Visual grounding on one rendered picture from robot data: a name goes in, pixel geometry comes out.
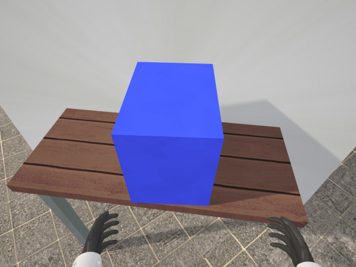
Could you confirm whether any right robot hand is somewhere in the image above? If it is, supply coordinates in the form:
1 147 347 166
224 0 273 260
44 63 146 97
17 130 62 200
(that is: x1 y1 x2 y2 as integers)
267 216 314 267

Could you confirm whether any left robot hand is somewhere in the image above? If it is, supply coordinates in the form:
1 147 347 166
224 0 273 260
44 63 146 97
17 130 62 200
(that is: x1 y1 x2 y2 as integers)
82 211 120 254

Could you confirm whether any carton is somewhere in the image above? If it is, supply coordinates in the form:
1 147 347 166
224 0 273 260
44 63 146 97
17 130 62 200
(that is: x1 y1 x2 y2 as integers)
111 62 224 206

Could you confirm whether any robot left forearm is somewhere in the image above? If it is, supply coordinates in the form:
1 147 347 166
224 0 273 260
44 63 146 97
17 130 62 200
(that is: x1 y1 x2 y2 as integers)
72 252 102 267

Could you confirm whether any table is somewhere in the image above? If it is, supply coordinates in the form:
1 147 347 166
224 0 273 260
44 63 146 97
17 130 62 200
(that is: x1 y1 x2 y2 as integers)
6 108 309 246

